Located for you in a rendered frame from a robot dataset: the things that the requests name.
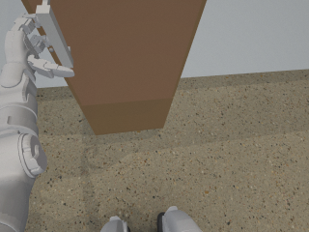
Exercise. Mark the robot right thigh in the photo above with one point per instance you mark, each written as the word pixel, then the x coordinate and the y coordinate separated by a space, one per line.
pixel 179 221

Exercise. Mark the robot left upper arm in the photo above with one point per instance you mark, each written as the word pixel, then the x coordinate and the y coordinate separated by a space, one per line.
pixel 22 159

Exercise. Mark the handle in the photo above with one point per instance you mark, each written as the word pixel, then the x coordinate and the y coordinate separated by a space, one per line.
pixel 52 29

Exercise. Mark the robot right shin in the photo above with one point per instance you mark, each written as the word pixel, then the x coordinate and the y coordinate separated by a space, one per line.
pixel 172 208

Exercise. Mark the left robot forearm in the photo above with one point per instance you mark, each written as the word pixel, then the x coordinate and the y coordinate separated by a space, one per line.
pixel 18 104

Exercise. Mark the cupboard door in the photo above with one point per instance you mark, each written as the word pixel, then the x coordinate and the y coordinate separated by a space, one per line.
pixel 124 50

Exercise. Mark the robot left hand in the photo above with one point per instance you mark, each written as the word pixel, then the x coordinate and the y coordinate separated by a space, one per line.
pixel 18 48

